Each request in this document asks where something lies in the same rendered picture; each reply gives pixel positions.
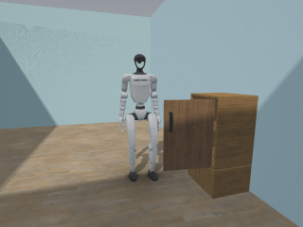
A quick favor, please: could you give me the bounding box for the robot right hand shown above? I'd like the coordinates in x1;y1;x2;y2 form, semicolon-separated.
118;116;126;132

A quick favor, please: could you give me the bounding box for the right robot upper arm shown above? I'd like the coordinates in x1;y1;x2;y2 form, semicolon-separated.
121;74;131;99

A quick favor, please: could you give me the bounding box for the robot left hand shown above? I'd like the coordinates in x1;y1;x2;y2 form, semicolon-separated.
156;115;161;131

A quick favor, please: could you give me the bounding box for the left robot thigh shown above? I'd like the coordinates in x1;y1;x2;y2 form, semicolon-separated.
147;112;158;151

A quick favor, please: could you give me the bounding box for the handle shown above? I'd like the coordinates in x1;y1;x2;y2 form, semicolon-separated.
169;112;173;133

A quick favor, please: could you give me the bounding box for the cupboard door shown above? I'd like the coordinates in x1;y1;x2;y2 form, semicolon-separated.
163;99;216;171

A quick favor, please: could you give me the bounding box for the robot left forearm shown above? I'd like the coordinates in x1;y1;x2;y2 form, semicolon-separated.
151;95;160;115

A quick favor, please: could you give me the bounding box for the robot right forearm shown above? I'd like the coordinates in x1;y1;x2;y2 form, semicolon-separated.
119;93;127;117

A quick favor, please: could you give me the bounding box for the right robot thigh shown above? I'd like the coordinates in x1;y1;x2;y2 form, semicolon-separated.
125;113;137;152

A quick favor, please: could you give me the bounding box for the robot thigh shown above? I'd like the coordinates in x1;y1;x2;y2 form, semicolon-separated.
147;112;158;151
125;113;137;152

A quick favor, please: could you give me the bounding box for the left robot upper arm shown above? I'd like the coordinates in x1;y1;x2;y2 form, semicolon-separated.
149;74;157;98

